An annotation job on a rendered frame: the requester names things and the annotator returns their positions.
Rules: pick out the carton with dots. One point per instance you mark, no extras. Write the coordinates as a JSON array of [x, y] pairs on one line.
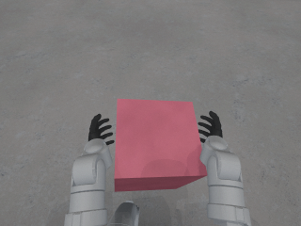
[[157, 145]]

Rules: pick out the robot left thigh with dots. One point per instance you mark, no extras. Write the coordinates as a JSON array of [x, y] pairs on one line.
[[127, 214]]

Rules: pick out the robot left forearm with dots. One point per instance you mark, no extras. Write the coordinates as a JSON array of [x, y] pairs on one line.
[[88, 185]]

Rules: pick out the robot right forearm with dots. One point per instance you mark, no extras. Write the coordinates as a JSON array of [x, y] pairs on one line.
[[225, 184]]

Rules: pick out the right robot hand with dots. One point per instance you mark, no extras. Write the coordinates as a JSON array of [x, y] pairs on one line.
[[214, 128]]

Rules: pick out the left robot hand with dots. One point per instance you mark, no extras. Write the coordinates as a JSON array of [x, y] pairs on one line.
[[95, 132]]

